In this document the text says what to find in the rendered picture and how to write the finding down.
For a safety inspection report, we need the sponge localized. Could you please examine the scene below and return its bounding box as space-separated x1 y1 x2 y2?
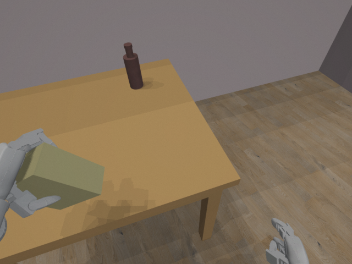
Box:
15 142 105 210

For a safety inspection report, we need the left robot hand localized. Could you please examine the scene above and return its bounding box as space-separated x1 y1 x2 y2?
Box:
0 128 61 218

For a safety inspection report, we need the table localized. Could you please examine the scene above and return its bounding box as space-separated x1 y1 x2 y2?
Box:
0 59 241 264

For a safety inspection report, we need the right robot hand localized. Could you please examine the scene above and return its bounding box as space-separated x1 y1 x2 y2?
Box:
266 218 309 264

